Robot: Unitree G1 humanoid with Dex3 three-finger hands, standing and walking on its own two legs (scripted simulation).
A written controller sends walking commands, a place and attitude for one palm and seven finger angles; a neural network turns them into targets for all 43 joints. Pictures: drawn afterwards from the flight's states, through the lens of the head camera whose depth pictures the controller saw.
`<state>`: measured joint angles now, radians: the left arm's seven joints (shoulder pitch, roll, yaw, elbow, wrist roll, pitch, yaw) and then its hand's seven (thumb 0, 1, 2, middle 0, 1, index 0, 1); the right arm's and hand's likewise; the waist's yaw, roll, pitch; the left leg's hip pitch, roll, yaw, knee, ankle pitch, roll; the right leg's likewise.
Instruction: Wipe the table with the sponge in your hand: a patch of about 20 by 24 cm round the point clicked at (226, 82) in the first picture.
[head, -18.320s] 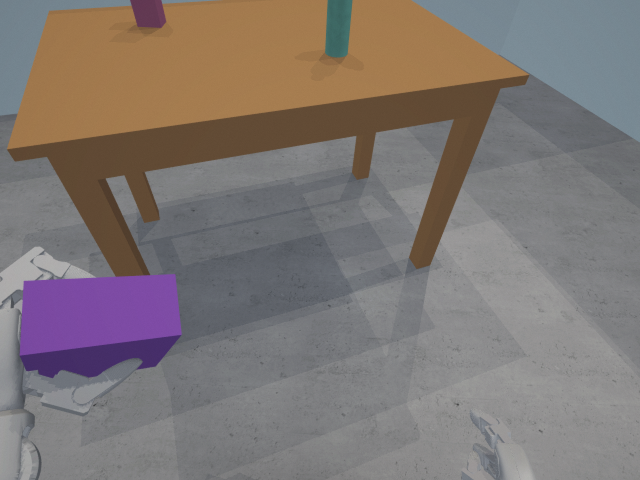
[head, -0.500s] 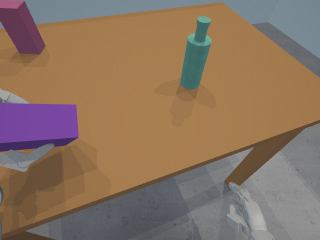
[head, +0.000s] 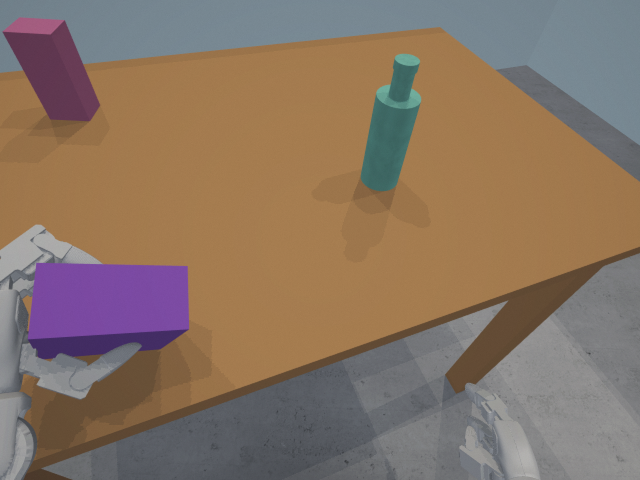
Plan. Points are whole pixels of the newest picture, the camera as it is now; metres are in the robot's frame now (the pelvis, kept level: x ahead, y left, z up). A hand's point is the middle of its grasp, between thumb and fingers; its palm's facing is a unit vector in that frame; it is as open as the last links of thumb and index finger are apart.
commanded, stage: look again from close up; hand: left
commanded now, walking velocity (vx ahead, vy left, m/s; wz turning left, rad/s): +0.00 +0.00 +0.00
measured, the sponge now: (131, 313) +0.24 +0.21 +0.13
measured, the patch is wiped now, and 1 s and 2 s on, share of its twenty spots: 0.00 0.00 0.00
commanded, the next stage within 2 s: turn the palm down, sponge in hand in 0.38 s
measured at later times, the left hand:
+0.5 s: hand (81, 311) +0.22 +0.24 +0.16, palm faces +0.37 -0.84 -0.40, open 10.0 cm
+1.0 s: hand (35, 313) +0.20 +0.25 +0.19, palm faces +0.54 -0.55 -0.64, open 10.0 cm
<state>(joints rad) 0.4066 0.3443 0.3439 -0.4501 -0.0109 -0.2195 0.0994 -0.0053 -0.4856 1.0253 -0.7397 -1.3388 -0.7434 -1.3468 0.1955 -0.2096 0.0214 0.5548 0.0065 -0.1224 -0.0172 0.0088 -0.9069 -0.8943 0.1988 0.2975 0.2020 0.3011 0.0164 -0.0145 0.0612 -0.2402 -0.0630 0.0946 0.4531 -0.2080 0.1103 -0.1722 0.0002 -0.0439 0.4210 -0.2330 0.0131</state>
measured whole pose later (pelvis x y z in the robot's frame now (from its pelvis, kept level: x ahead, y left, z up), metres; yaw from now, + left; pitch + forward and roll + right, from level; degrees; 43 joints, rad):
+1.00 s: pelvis -0.02 -0.08 -0.01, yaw +5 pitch -1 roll +0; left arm 0.11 0.58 0.38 -0.30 0.13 0.16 0.06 0.00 -0.49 1.03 -0.75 -1.33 -0.75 -1.34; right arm 0.09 -0.26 0.07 0.60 0.02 0.01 -0.07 0.01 -0.91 -0.89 0.20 0.30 0.20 0.30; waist 0.10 0.05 0.00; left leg -0.35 -0.02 -0.02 0.61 -0.24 0.02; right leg -0.26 0.06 -0.11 0.59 -0.32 -0.09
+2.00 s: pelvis -0.04 -0.04 -0.01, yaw +1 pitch -4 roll +0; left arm -0.07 0.67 0.11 -0.36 0.59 0.54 -0.14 0.00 -0.49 1.03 -0.74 -1.34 -0.75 -1.35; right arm 0.02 -0.26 0.11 0.59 0.10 0.03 -0.10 0.01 -0.91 -0.89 0.20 0.30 0.19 0.30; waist 0.14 0.11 0.00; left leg -0.28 -0.07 0.00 0.52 -0.18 0.05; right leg -0.23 0.04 -0.02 0.55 -0.26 -0.04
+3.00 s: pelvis -0.04 -0.07 -0.01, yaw +0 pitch -6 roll +1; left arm -0.01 0.69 -0.08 -0.35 0.77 0.43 -0.17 0.00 -0.49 1.03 -0.76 -1.35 -0.77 -1.35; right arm 0.00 -0.29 0.09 0.66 0.04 -0.01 -0.08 0.01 -0.91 -0.89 0.20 0.30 0.20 0.30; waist 0.15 0.12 0.02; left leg -0.23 -0.03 0.00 0.50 -0.18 0.01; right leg -0.19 0.08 -0.01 0.53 -0.25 -0.09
